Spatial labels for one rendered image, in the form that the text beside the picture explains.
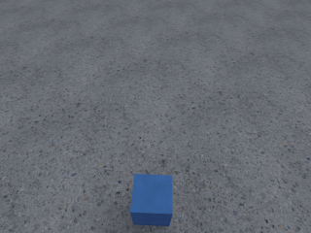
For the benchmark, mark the carton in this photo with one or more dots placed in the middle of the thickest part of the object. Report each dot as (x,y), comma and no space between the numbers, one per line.
(151,200)

